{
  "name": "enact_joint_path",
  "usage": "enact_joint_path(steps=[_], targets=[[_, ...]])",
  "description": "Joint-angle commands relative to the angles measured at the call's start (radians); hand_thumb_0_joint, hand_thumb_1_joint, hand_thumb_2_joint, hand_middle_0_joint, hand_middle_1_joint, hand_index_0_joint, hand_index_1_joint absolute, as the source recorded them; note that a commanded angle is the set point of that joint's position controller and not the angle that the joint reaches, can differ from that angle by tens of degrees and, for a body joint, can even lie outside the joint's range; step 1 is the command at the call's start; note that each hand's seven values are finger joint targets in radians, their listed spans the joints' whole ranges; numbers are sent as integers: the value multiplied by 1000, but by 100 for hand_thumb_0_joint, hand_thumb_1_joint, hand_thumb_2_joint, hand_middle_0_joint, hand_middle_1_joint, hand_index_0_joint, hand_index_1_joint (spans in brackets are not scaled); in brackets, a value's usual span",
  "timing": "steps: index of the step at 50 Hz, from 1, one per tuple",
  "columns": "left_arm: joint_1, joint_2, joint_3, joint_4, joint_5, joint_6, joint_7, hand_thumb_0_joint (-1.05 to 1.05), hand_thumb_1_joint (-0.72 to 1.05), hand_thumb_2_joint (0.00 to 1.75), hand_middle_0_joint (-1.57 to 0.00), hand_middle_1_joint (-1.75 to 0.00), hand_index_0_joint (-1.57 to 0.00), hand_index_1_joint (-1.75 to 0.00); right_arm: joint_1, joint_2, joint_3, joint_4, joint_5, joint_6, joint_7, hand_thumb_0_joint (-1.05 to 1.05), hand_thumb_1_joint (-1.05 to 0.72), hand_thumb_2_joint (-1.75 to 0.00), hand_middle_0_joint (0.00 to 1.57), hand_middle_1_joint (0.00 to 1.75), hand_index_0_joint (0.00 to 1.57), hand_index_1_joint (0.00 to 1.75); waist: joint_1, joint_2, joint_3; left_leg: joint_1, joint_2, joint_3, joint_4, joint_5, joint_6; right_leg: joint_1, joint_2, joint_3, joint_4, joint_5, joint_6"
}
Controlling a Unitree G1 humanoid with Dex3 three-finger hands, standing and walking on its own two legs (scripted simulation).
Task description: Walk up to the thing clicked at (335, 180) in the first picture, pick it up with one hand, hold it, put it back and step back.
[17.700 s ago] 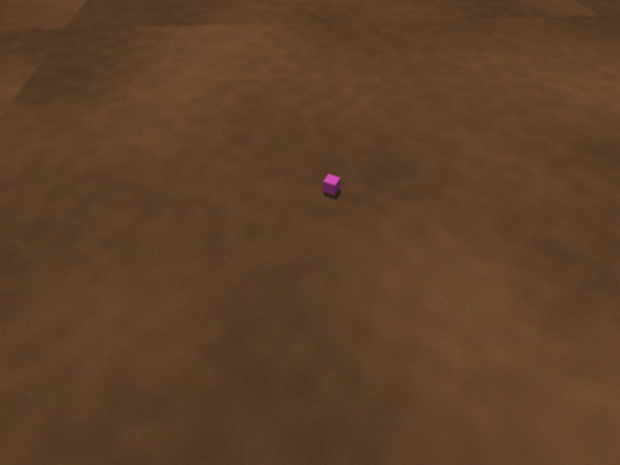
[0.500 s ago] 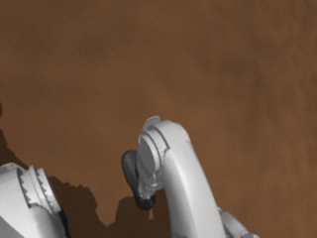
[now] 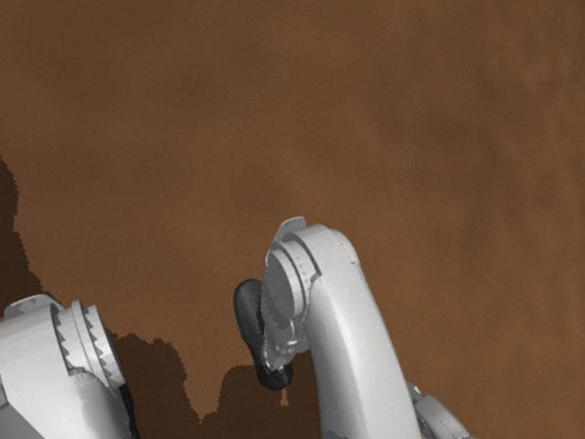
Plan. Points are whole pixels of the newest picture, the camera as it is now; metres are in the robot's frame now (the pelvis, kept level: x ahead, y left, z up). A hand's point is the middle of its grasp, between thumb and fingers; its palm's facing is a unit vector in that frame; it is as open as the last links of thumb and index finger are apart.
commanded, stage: settle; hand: left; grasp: from above
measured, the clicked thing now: out of the picture +0.49 +0.31 -0.27
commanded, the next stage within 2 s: lift in 0.56 s
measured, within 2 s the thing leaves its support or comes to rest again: neither
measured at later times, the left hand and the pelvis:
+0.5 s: hand out of the picture +0.47 +0.31 -0.13, palm faces -0.47 -0.02 -0.88, open 9.1 cm; pelvis -0.01 +0.00 +0.03, yaw +4 degrees
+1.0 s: hand out of the picture +0.44 +0.31 -0.06, palm faces -0.50 -0.07 -0.86, open 9.1 cm; pelvis -0.01 +0.00 +0.07, yaw +7 degrees
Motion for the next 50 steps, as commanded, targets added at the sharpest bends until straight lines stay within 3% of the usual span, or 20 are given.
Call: enact_joint_path(steps=[1,2,3,5,6,8,10,11,13,15,16,22,30,31,32,33,36,39,46,50], targets=[[-278,260,60,-319,-49,1,3,0,62,59,-102,-42,-102,-43,209,-323,-159,10,22,21,-15,0,-91,-90,20,30,20,30,7,632,-761,598,6,134,-277,314,-7,374,43,-96,-191,250,-103],[-292,158,-12,-366,-63,1,-21,0,62,58,-102,-41,-102,-42,182,-300,-159,-10,30,19,-9,0,-91,-90,20,30,20,30,15,653,-780,626,6,136,-288,316,-11,352,42,-92,-193,245,-108],[-301,148,-18,-362,-82,2,-35,0,64,57,-103,-43,-103,-43,192,-292,-163,21,35,22,-6,0,-92,-91,20,30,20,30,16,646,-777,624,8,133,-298,295,-9,333,42,-94,-199,229,-106],[-317,194,10,-397,-93,10,-57,0,68,54,-105,-42,-106,-41,223,-304,-181,25,46,28,-6,0,-91,-90,20,30,20,30,18,626,-781,614,3,139,-297,303,-4,340,36,-87,-207,242,-98],[-288,237,54,-426,-89,12,-61,0,70,58,-106,-42,-107,-42,231,-316,-201,15,50,37,-12,0,-91,-90,20,30,20,30,37,617,-814,618,-3,140,-303,328,-6,356,32,-87,-207,260,-100],[-270,129,-2,-428,-92,20,-93,0,75,59,-112,-39,-112,-40,238,-290,-210,26,55,54,-9,0,-91,-90,20,30,20,30,35,606,-803,634,-1,145,-309,342,-6,343,29,-80,-220,265,-103],[-328,58,-57,-443,-117,21,-123,0,76,60,-112,-42,-112,-42,238,-268,-203,34,70,69,-12,0,-91,-90,20,30,20,30,24,589,-811,617,-5,144,-329,310,0,328,32,-76,-233,241,-102],[-323,66,-64,-428,-119,25,-137,0,74,60,-111,-43,-111,-43,242,-258,-202,48,77,78,-15,0,-91,-90,20,30,20,30,36,590,-818,613,-5,152,-342,293,4,342,32,-70,-240,232,-99],[-322,138,-20,-446,-111,27,-154,0,76,63,-113,-43,-113,-43,246,-277,-214,28,82,91,-27,0,-91,-90,20,30,20,30,47,548,-814,615,-9,147,-346,305,4,347,26,-68,-247,235,-101],[-327,48,-75,-404,-118,30,-180,0,79,66,-116,-43,-115,-44,247,-259,-212,41,88,112,-31,0,-91,-90,20,30,20,30,45,538,-798,594,-14,158,-360,282,8,345,27,-63,-263,218,-103],[-347,73,-61,-435,-123,24,-190,0,79,68,-117,-44,-116,-46,235,-256,-212,28,91,118,-34,0,-92,-91,20,30,20,30,45,509,-818,592,-10,156,-367,265,13,360,30,-62,-270,205,-100],[-380,77,-70,-393,-131,8,-215,0,72,66,-112,-44,-111,-46,226,-237,-203,29,102,146,-58,0,-91,-90,20,30,20,30,54,453,-798,529,-22,176,-388,203,22,384,30,-44,-301,147,-101],[-425,80,-66,-398,-125,-14,-219,0,69,67,-109,-45,-108,-47,235,-232,-202,29,105,154,-79,0,-91,-90,20,30,20,30,58,492,-809,579,-27,175,-426,199,15,360,22,-39,-314,136,-103],[-425,84,-67,-401,-125,-12,-218,0,71,61,-111,-50,-111,-49,233,-225,-202,25,103,154,-80,0,-93,-91,20,30,20,30,68,494,-818,587,-24,177,-437,185,14,367,26,-36,-315,119,-106],[-429,85,-66,-409,-125,-11,-220,0,63,66,-103,-42,-103,-41,232,-224,-205,27,104,157,-82,0,-90,-90,20,30,20,30,72,495,-841,590,-24,181,-437,179,16,369,25,-36,-318,117,-104],[-412,90,-61,-411,-125,-6,-222,0,67,61,-109,-46,-109,-47,238,-222,-208,30,107,160,-84,0,-93,-91,20,30,20,30,81,505,-862,603,-26,187,-443,193,17,383,23,-32,-322,132,-101],[-391,64,-72,-441,-144,8,-241,0,55,64,-98,-38,-98,-39,241,-212,-219,31,119,168,-86,0,-90,-90,20,30,20,30,100,526,-916,636,-23,188,-478,206,17,401,22,-24,-324,150,-101],[-363,63,-64,-462,-172,25,-270,0,66,65,-104,-50,-104,-49,248,-217,-240,38,133,178,-91,0,-93,-91,20,30,20,30,110,507,-919,653,-25,190,-495,211,20,406,17,-13,-343,155,-102],[-279,52,-37,-618,-252,19,-366,0,70,66,-108,-46,-108,-47,244,-188,-280,18,163,203,-114,0,-93,-91,20,30,20,30,158,458,-992,710,-23,201,-555,222,28,482,8,24,-404,165,-97],[-235,28,-33,-703,-270,-7,-392,0,72,65,-109,-44,-109,-45,236,-180,-300,9,177,211,-129,0,-92,-91,20,30,20,30,170,450,-986,794,-21,178,-608,245,18,457,2,28,-432,168,-105]])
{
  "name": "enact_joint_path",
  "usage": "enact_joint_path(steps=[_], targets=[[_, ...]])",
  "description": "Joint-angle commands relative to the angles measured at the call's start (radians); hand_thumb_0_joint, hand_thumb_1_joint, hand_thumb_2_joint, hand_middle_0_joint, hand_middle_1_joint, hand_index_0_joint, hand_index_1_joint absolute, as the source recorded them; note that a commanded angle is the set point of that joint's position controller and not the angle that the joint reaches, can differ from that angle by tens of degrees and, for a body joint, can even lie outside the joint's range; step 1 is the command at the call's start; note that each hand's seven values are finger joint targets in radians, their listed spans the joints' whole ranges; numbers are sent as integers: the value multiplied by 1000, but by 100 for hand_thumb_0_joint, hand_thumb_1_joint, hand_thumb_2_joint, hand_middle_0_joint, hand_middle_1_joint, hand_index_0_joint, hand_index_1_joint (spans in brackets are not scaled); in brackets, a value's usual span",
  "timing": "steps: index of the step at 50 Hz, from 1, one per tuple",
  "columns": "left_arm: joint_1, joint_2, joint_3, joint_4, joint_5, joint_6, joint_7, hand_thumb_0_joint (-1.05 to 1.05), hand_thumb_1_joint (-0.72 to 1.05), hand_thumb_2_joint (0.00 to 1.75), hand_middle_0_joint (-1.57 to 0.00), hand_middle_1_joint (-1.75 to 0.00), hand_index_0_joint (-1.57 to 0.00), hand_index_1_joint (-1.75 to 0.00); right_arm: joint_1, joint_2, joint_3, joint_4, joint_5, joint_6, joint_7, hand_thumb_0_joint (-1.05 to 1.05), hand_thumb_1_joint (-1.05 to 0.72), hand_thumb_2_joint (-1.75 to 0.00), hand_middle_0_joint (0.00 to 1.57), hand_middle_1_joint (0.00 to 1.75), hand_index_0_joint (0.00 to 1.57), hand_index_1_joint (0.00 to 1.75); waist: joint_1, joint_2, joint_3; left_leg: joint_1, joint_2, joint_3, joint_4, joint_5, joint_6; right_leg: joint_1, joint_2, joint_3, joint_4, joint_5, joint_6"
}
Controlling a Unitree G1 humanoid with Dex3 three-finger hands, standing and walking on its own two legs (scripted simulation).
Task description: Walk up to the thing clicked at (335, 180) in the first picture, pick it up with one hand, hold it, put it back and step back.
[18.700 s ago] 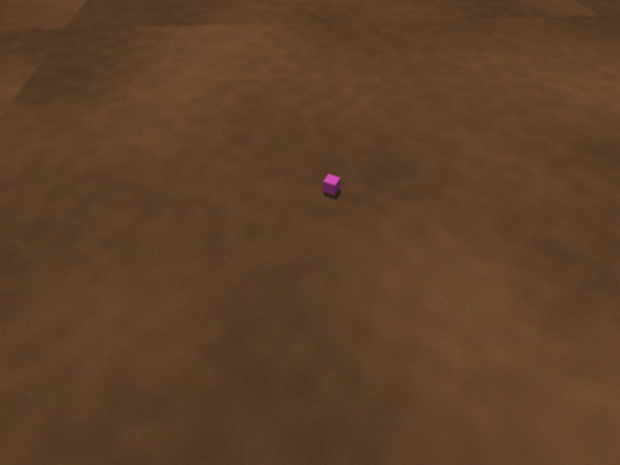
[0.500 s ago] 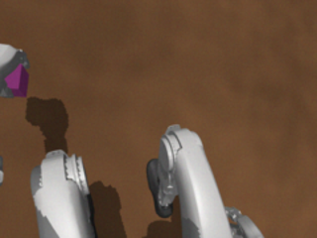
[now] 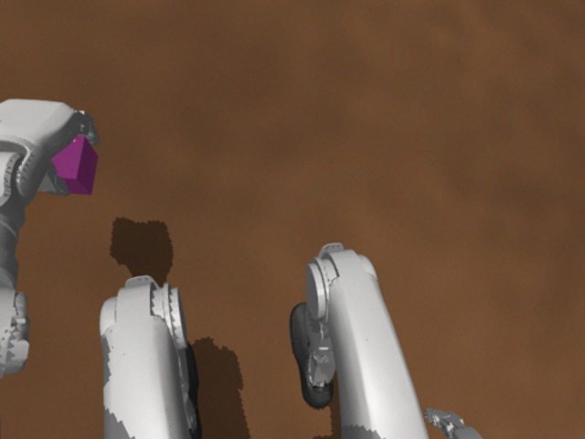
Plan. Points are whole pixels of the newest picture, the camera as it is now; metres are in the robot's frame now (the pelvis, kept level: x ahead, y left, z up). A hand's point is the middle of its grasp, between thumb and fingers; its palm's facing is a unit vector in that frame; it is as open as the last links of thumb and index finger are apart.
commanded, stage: lift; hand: left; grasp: from above
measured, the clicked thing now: (63, 164) +0.50 +0.26 -0.17
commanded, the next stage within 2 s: hold in 1.32 s
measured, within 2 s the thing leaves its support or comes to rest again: neither
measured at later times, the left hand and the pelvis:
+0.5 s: hand out of the picture +0.41 +0.25 +0.06, palm faces -0.44 -0.02 -0.90, open 9.1 cm; pelvis +0.01 +0.00 +0.14, yaw +4 degrees
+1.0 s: hand out of the picture +0.36 +0.24 +0.22, palm faces -0.47 -0.03 -0.88, open 9.1 cm; pelvis +0.04 -0.01 +0.30, yaw +4 degrees
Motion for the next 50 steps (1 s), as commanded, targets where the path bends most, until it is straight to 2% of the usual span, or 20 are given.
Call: enact_joint_path(steps=[1,2,6,8,9,11,15,18,25,26,27,29,30,36,39,41,42,43,47,50], targets=[[-333,268,85,-259,-45,-24,14,0,72,66,-109,-44,-109,-45,176,-252,-120,-35,17,3,-31,0,-92,-91,20,30,20,30,24,313,-724,654,-24,35,-339,174,-6,344,34,-63,-244,145,-101],[-356,267,90,-316,-57,-31,15,0,74,66,-110,-46,-110,-46,168,-244,-124,-44,19,4,-34,0,-91,-91,20,30,20,30,30,319,-741,661,-21,38,-354,160,-4,359,34,-59,-254,140,-100],[-285,237,81,-348,-77,-32,16,0,77,65,-113,-43,-113,-44,145,-234,-133,-50,33,1,-42,0,-91,-91,20,30,20,30,54,310,-763,718,-16,24,-436,104,2,411,35,-54,-290,126,-89],[-255,188,55,-372,-93,-30,11,0,76,64,-111,-44,-111,-45,138,-217,-133,-53,36,0,-46,0,-91,-91,20,30,20,30,52,283,-751,726,-12,33,-465,99,7,464,38,-50,-327,135,-81],[-259,207,66,-401,-97,-27,10,0,79,63,-113,-44,-113,-43,137,-217,-138,-50,41,0,-50,0,-91,-91,20,30,20,30,59,272,-764,735,-13,38,-476,87,11,488,40,-47,-348,129,-80],[-226,167,45,-428,-116,-22,1,0,77,66,-112,-45,-112,-45,125,-206,-139,-57,46,-2,-57,0,-91,-91,20,30,20,30,62,256,-759,757,-11,40,-514,74,13,536,42,-45,-383,124,-77],[-153,167,49,-485,-134,-6,-4,0,75,61,-110,-43,-110,-43,94,-192,-147,-62,56,-4,-78,0,-91,-91,20,30,20,30,91,214,-748,828,-7,44,-586,61,13,627,47,-36,-462,113,-72],[-128,170,59,-550,-145,5,2,0,74,62,-109,-43,-109,-43,75,-183,-151,-56,64,-5,-95,0,-90,-90,20,30,20,30,103,208,-761,912,-6,44,-644,102,9,695,45,-28,-521,138,-71],[78,88,37,-521,-147,52,20,0,75,65,-110,-45,-109,-46,36,-146,-142,-49,84,-11,-124,0,-90,-90,20,30,20,30,134,139,-646,1058,-3,44,-826,116,7,876,50,-17,-700,132,-66],[105,97,43,-521,-151,55,20,0,74,66,-110,-44,-109,-45,28,-140,-140,-49,88,-13,-129,0,-90,-90,20,30,20,30,138,132,-613,1061,-2,49,-847,111,7,901,52,-15,-727,126,-64],[116,58,19,-544,-153,56,17,0,75,65,-111,-43,-110,-44,26,-133,-140,-50,89,-15,-131,0,-90,-90,20,30,20,30,132,116,-598,1075,-3,53,-864,112,9,930,53,-10,-757,127,-65],[134,73,32,-555,-157,61,19,0,74,65,-111,-42,-110,-43,19,-126,-140,-46,93,-21,-141,0,-90,-90,20,30,20,30,138,88,-582,1112,-6,65,-907,105,12,1002,55,4,-826,116,-64],[122,55,16,-559,-163,60,20,0,74,64,-110,-42,-109,-43,13,-124,-139,-45,94,-27,-145,0,-90,-90,20,30,20,30,133,95,-559,1131,-3,61,-936,93,10,1015,56,6,-846,111,-64],[162,0,-16,-499,-158,52,45,0,71,63,-109,-41,-108,-42,10,-113,-135,-24,101,-57,-161,0,-91,-90,20,30,20,30,144,81,-433,1254,6,43,-1095,56,4,1108,62,15,-988,81,-61],[142,0,-18,-492,-144,44,61,0,71,65,-108,-44,-107,-45,15,-112,-139,-6,99,-70,-163,0,-91,-90,20,30,20,30,154,85,-439,1329,4,53,-1140,112,-2,1174,63,25,-1051,115,-63],[177,-33,-43,-454,-140,41,67,0,72,64,-109,-43,-108,-44,12,-109,-139,-5,101,-77,-162,0,-91,-91,20,30,20,30,156,76,-385,1360,3,53,-1188,100,-3,1207,63,24,-1096,106,-62],[190,-20,-29,-440,-136,40,73,0,71,63,-108,-43,-107,-44,14,-112,-139,-2,101,-79,-161,0,-91,-91,20,30,20,30,165,75,-365,1370,3,48,-1213,87,-4,1221,65,23,-1112,98,-62],[172,-8,-25,-447,-125,40,80,0,70,65,-108,-45,-106,-46,16,-114,-139,1,100,-81,-160,0,-91,-91,20,30,20,30,171,81,-375,1396,1,54,-1225,104,-5,1241,65,25,-1129,109,-63],[162,-56,-56,-432,-120,50,97,0,74,66,-109,-46,-109,-47,23,-114,-144,10,101,-93,-158,0,-91,-91,20,30,20,30,167,77,-370,1484,1,67,-1281,175,-8,1316,67,23,-1189,174,-59],[185,-37,-47,-429,-115,52,95,0,71,68,-108,-48,-107,-49,26,-117,-148,9,103,-96,-158,0,-91,-91,20,30,20,30,182,64,-364,1540,-3,76,-1322,232,-10,1374,69,21,-1232,217,-59]])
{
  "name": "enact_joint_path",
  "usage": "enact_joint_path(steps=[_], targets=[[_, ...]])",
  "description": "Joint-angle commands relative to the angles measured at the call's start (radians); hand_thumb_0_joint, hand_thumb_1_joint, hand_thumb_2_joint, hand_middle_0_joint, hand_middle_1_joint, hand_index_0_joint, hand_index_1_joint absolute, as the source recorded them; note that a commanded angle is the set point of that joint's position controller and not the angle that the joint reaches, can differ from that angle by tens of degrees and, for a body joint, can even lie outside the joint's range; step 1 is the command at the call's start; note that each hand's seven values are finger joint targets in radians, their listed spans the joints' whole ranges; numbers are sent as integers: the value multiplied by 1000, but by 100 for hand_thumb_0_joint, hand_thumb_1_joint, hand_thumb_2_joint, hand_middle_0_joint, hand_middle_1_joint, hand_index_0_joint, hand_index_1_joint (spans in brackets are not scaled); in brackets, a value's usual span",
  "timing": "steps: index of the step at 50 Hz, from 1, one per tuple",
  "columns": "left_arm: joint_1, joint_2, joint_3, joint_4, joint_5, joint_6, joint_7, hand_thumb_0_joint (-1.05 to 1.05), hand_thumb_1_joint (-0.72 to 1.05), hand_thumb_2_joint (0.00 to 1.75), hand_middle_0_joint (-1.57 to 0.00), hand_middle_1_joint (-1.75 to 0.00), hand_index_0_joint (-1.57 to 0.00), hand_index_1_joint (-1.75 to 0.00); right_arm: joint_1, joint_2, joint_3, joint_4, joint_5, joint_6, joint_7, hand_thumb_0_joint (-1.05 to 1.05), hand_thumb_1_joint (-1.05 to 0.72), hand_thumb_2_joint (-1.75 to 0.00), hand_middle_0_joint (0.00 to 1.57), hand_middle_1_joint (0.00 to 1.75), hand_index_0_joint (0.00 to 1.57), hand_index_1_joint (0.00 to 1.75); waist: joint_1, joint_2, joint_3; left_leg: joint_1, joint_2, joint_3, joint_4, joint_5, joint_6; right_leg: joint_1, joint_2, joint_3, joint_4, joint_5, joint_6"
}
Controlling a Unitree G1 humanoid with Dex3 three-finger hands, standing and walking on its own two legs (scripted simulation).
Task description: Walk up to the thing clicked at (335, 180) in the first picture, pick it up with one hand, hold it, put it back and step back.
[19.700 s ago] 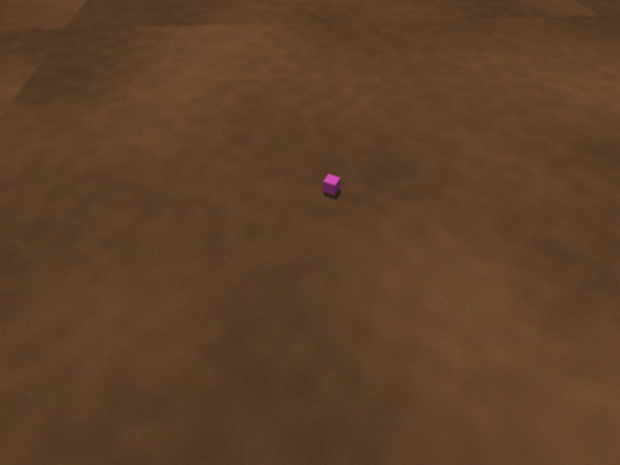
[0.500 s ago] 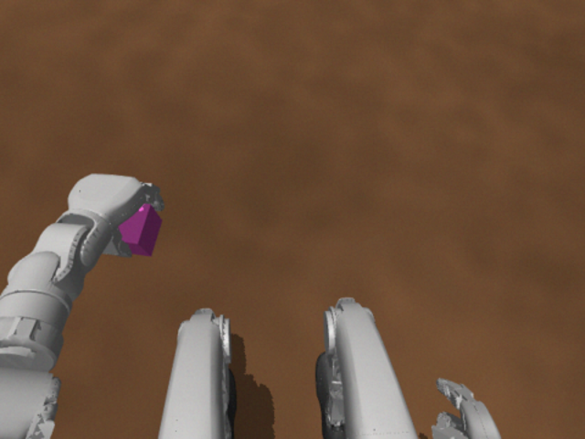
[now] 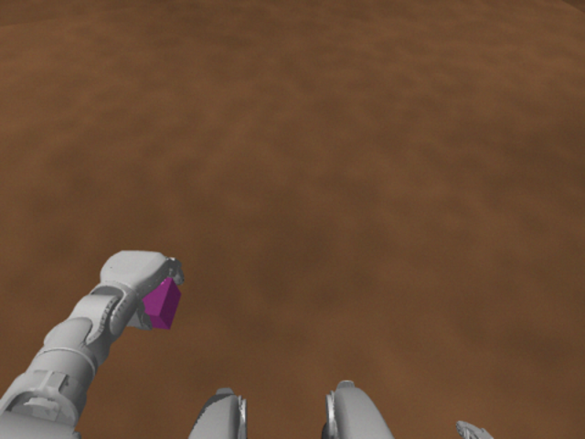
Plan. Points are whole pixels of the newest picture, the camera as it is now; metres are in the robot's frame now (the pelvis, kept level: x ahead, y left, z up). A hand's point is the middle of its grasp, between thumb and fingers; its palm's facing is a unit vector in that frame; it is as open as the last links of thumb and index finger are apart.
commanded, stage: lift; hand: left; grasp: from above
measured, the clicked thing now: (152, 301) +0.35 +0.22 -0.11
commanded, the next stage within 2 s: hold in 0.32 s
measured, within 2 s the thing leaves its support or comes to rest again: neither
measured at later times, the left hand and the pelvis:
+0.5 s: hand (133, 274) +0.35 +0.22 +0.00, palm faces -0.48 +0.00 -0.87, open 9.1 cm; pelvis +0.03 +0.00 +0.06, yaw +0 degrees
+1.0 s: hand (129, 264) +0.35 +0.21 +0.03, palm faces -0.48 +0.02 -0.88, open 9.1 cm; pelvis +0.04 +0.00 +0.07, yaw -1 degrees
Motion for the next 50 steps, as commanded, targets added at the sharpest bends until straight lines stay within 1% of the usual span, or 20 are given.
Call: enact_joint_path(steps=[1,2,5,6,8,12,13,21,22,24,26,29,32,34,38,40,43,44,46,50], targets=[[-327,223,98,-187,-10,-2,46,0,72,68,-108,-49,-107,-49,20,-145,-57,-88,2,-37,-9,0,-91,-90,20,30,20,30,14,59,-307,329,-46,-15,-280,109,11,224,52,0,-252,85,-41],[-349,204,83,-200,-15,0,45,0,74,68,-109,-49,-109,-49,17,-141,-56,-92,2,-38,-9,0,-91,-90,20,30,20,30,8,55,-303,342,-47,-13,-291,123,11,241,53,-1,-264,97,-40],[-309,216,99,-181,-14,14,46,0,72,69,-109,-47,-108,-48,22,-145,-60,-97,5,-36,-7,0,-91,-90,20,30,20,30,28,31,-300,389,-51,-4,-323,193,12,309,52,3,-300,159,-39],[-331,208,89,-183,-14,17,44,0,73,68,-108,-49,-108,-49,27,-143,-60,-96,6,-33,-7,0,-91,-90,20,30,20,30,16,33,-284,386,-53,-1,-329,201,14,311,51,10,-315,171,-38],[-307,223,102,-173,-16,23,41,0,74,67,-108,-49,-109,-49,24,-144,-62,-100,7,-31,-6,0,-91,-90,20,30,20,30,30,17,-261,402,-55,0,-360,199,15,349,52,9,-346,165,-37],[-312,195,76,-221,-23,18,16,0,73,62,-108,-45,-109,-45,12,-140,-63,-117,7,-29,-7,0,-91,-90,20,30,20,30,32,30,-247,456,-53,2,-413,202,12,380,54,8,-387,166,-40],[-289,196,82,-204,-24,17,10,0,72,59,-107,-45,-107,-44,11,-141,-65,-115,8,-27,-8,0,-91,-90,20,30,20,30,33,29,-236,467,-54,5,-422,198,11,381,53,9,-397,161,-40],[-287,198,88,-258,-41,0,-17,0,72,63,-108,-44,-108,-44,0,-140,-66,-124,7,-22,-15,0,-91,-90,20,30,20,30,37,28,-235,549,-51,9,-474,279,8,447,55,7,-446,227,-41],[-280,193,82,-259,-37,-1,-18,0,72,60,-107,-44,-108,-43,-3,-136,-63,-124,8,-21,-15,0,-91,-90,20,30,20,30,38,14,-225,546,-53,10,-478,283,10,457,54,10,-453,232,-41],[-284,209,97,-275,-35,-5,-18,0,72,58,-105,-44,-107,-42,-5,-140,-67,-120,6,-17,-15,0,-90,-90,20,30,20,30,44,31,-244,577,-49,9,-488,312,6,468,56,5,-456,251,-43],[-292,204,89,-280,-27,-9,-25,0,74,63,-108,-44,-109,-43,-11,-139,-67,-121,4,-13,-15,0,-91,-90,20,30,20,30,35,33,-239,594,-50,13,-494,326,6,474,57,7,-465,265,-42],[-283,209,93,-290,-31,-13,-35,0,73,63,-109,-42,-109,-42,-14,-143,-70,-119,6,-9,-15,0,-90,-90,20,30,20,30,44,39,-231,623,-49,15,-512,353,3,492,58,2,-475,280,-44],[-270,199,89,-293,-40,-17,-47,0,74,59,-107,-42,-109,-41,-25,-142,-70,-123,6,-5,-14,0,-90,-90,20,30,20,30,43,24,-218,632,-47,12,-528,355,3,510,60,0,-489,279,-44],[-272,213,101,-301,-38,-16,-49,0,73,62,-107,-43,-108,-42,-29,-144,-70,-127,5,-2,-14,0,-90,-90,20,30,20,30,49,38,-224,637,-50,16,-530,370,3,521,58,4,-496,295,-43],[-243,195,89,-308,-44,-15,-66,0,71,61,-106,-42,-107,-41,-37,-139,-66,-134,8,3,-15,0,-90,-90,20,30,20,30,51,24,-198,641,-51,19,-547,368,4,537,58,5,-510,294,-43],[-246,214,99,-318,-43,-18,-74,0,74,63,-109,-42,-109,-42,-46,-143,-67,-143,10,5,-17,0,-90,-90,20,30,20,30,58,16,-206,643,-55,24,-549,377,8,559,58,7,-516,305,-41],[-236,206,97,-331,-49,-16,-82,0,75,64,-110,-41,-110,-41,-57,-139,-63,-150,10,9,-19,0,-90,-90,20,30,20,30,59,19,-183,641,-57,30,-559,358,10,560,57,12,-529,293,-40],[-238,200,93,-344,-52,-17,-84,0,73,63,-109,-41,-109,-41,-52,-140,-65,-149,11,8,-19,0,-90,-90,20,30,20,30,52,9,-193,656,-54,26,-563,363,8,562,58,10,-529,293,-41],[-232,216,104,-344,-49,-13,-88,0,73,63,-108,-42,-109,-42,-59,-141,-64,-149,11,10,-21,0,-90,-90,20,30,20,30,63,23,-194,656,-54,26,-565,381,7,570,59,8,-527,305,-42],[-235,208,99,-362,-57,-13,-94,0,74,65,-109,-44,-109,-43,-75,-138,-60,-160,12,12,-22,0,-90,-90,20,30,20,30,58,24,-168,647,-57,31,-578,339,11,566,57,13,-543,273,-40]])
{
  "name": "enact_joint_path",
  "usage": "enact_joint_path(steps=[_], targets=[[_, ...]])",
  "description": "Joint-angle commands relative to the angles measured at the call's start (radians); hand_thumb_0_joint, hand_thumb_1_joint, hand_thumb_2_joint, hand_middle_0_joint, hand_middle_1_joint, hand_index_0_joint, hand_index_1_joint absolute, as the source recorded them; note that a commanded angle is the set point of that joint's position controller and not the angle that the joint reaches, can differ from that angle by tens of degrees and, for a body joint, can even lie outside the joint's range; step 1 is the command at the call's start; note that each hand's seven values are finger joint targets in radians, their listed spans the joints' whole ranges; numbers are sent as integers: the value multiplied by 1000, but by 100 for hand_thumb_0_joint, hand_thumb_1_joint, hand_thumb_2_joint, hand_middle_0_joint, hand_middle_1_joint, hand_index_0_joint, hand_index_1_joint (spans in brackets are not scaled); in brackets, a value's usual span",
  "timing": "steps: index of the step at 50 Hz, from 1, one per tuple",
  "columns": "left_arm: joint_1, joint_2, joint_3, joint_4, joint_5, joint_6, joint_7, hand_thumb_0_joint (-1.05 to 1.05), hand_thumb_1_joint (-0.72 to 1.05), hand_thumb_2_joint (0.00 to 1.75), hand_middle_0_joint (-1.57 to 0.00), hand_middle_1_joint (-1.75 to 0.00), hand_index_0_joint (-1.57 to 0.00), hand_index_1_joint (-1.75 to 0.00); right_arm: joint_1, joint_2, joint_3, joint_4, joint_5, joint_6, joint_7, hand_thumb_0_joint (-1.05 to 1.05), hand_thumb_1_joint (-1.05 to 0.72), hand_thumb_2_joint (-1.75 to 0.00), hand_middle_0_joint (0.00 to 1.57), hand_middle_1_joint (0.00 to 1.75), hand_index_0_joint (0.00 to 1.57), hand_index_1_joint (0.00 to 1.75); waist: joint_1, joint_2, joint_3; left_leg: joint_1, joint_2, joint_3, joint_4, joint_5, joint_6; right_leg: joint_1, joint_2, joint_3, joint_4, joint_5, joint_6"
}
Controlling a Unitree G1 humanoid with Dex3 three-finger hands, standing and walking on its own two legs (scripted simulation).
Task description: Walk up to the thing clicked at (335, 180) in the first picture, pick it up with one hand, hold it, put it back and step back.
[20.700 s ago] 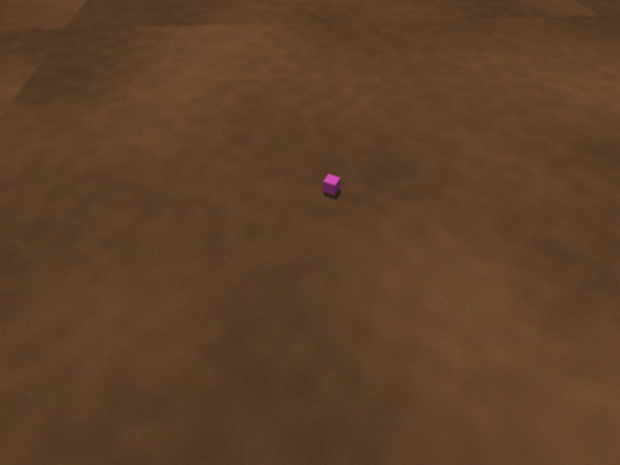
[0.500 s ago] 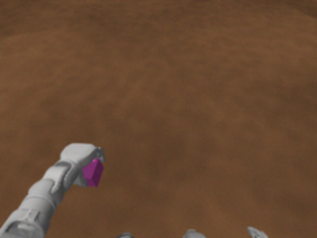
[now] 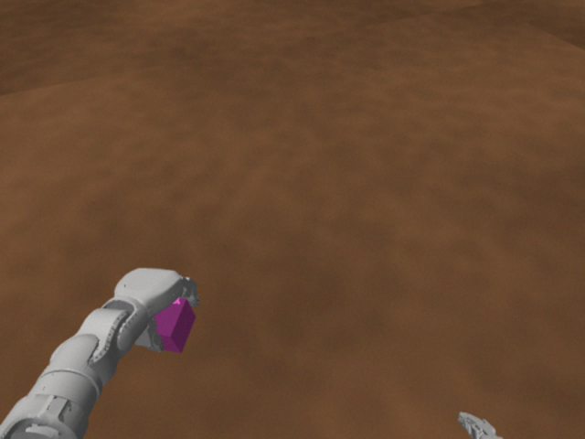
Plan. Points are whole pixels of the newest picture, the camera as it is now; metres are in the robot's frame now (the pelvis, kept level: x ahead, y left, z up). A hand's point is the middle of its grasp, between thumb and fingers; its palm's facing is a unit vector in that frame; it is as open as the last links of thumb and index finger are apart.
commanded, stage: hold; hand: left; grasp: from above
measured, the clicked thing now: (165, 322) +0.31 +0.22 -0.08
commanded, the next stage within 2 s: crouch in 1.32 s
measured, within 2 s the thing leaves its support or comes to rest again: neither
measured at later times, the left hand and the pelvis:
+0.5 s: hand (156, 324) +0.29 +0.21 -0.03, palm faces -0.48 +0.00 -0.88, open 9.1 cm; pelvis -0.01 +0.00 +0.01, yaw +0 degrees
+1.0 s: hand (152, 319) +0.29 +0.21 -0.01, palm faces -0.48 +0.00 -0.88, open 9.1 cm; pelvis +0.00 +0.00 +0.01, yaw +0 degrees
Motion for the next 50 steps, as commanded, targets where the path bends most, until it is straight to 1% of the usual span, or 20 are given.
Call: enact_joint_path(steps=[1,4,8,11,15,16,19,21,23,25,28,29,31,32,35,38,41,44,46,50], targets=[[-353,238,126,-224,-26,-5,33,0,72,64,-107,-44,-108,-43,-49,-141,-48,-126,3,-36,-13,0,-91,-90,20,30,20,30,5,13,-254,162,-45,-19,-120,207,13,99,61,-18,-115,152,-41],[-332,222,115,-233,-25,-3,31,0,75,66,-110,-45,-110,-44,-58,-137,-45,-131,3,-35,-13,0,-90,-90,20,30,20,30,9,22,-252,172,-45,-21,-128,205,11,94,61,-18,-116,143,-42],[-329,232,120,-242,-26,3,24,0,72,66,-108,-45,-108,-45,-65,-134,-43,-129,3,-35,-19,0,-91,-90,20,30,20,30,9,-8,-257,174,-52,-12,-123,227,19,124,57,-10,-129,178,-34],[-326,242,133,-250,-32,4,21,0,74,66,-109,-45,-110,-45,-69,-135,-42,-133,4,-36,-21,0,-91,-90,20,30,20,30,13,5,-250,175,-52,-11,-134,203,17,121,58,-10,-133,152,-36],[-311,232,120,-252,-37,6,11,0,76,64,-111,-45,-111,-44,-89,-133,-39,-142,6,-36,-24,0,-91,-90,20,30,20,30,12,-1,-224,181,-53,-9,-151,171,19,122,56,-8,-151,120,-35],[-312,239,134,-265,-41,3,12,0,76,64,-110,-45,-111,-45,-95,-133,-40,-142,5,-37,-25,0,-91,-90,20,30,20,30,15,-2,-230,180,-54,-10,-148,170,20,126,55,-9,-152,117,-33],[-307,232,121,-286,-42,3,7,0,76,65,-110,-47,-111,-46,-98,-132,-35,-149,7,-38,-28,0,-91,-90,20,30,20,30,20,1,-221,185,-55,-8,-158,168,19,132,56,-7,-157,113,-36],[-302,242,135,-276,-48,3,6,0,75,65,-108,-49,-110,-48,-101,-131,-35,-148,7,-39,-30,0,-91,-90,20,30,20,30,21,-7,-206,177,-55,-9,-165,144,21,134,56,-8,-167,90,-34],[-310,233,121,-285,-47,3,4,0,78,65,-111,-49,-113,-48,-112,-129,-32,-153,6,-42,-32,0,-91,-90,20,30,20,30,16,-16,-198,178,-57,-7,-170,128,22,131,54,-5,-177,76,-34],[-311,252,140,-298,-46,4,3,0,78,66,-111,-48,-112,-47,-113,-129,-32,-150,6,-44,-34,0,-91,-90,20,30,20,30,23,-3,-220,188,-59,-4,-170,136,21,147,53,-2,-177,83,-32],[-317,236,118,-323,-48,2,-3,0,77,64,-109,-49,-111,-47,-109,-130,-31,-145,6,-46,-35,0,-91,-90,20,30,20,30,16,19,-226,221,-50,-11,-180,166,16,142,60,-9,-167,110,-37],[-300,242,131,-304,-52,3,-4,0,77,63,-110,-48,-111,-47,-114,-131,-32,-146,6,-46,-36,0,-91,-90,20,30,20,30,22,10,-214,217,-48,-15,-184,165,15,141,62,-13,-172,107,-37],[-322,229,111,-316,-55,6,-7,0,74,61,-107,-48,-109,-46,-110,-127,-29,-145,8,-47,-38,0,-91,-90,20,30,20,30,19,-1,-215,220,-46,-17,-190,170,16,151,63,-13,-174,113,-37],[-313,247,129,-312,-55,5,-7,0,74,62,-108,-47,-109,-45,-114,-129,-29,-146,10,-48,-39,0,-91,-90,20,30,20,30,25,5,-207,216,-49,-14,-194,170,17,158,61,-12,-182,113,-37],[-319,233,116,-324,-63,8,-14,0,72,61,-106,-48,-108,-46,-118,-125,-27,-149,10,-48,-41,0,-91,-90,20,30,20,30,22,4,-220,235,-52,-9,-196,198,18,176,59,-9,-188,139,-35],[-290,245,134,-314,-63,10,-15,0,72,62,-107,-46,-108,-44,-121,-125,-26,-149,10,-46,-44,0,-91,-90,20,30,20,30,34,13,-206,241,-53,-5,-209,196,16,191,58,-10,-199,133,-37],[-294,240,123,-308,-65,12,-21,0,73,61,-107,-46,-109,-45,-130,-124,-23,-154,10,-45,-47,0,-91,-90,20,30,20,30,28,-5,-175,239,-50,-8,-226,177,18,185,60,-12,-213,116,-38],[-288,243,124,-315,-64,11,-26,0,73,63,-108,-47,-109,-46,-133,-119,-22,-153,12,-43,-50,0,-91,-90,20,30,20,30,33,-7,-191,256,-54,-6,-228,212,19,208,57,-10,-218,148,-36],[-296,228,107,-323,-70,8,-33,0,74,63,-109,-46,-110,-45,-132,-118,-19,-151,10,-42,-53,0,-91,-90,20,30,20,30,27,-21,-193,263,-53,-8,-229,218,23,210,57,-8,-224,157,-33],[-297,253,132,-303,-68,-2,-32,0,72,61,-107,-45,-108,-44,-135,-119,-19,-150,11,-37,-57,0,-91,-90,20,30,20,30,31,-10,-178,263,-53,-5,-241,213,21,219,56,-9,-233,153,-35]])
